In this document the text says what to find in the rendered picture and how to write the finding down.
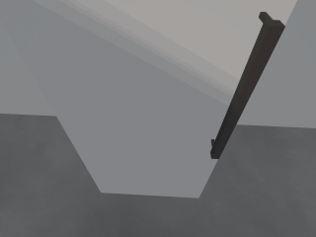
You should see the fridge door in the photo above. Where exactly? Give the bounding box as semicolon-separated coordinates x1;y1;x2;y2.
0;0;297;198

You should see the handle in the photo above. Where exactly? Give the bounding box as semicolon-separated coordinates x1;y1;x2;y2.
210;12;285;159

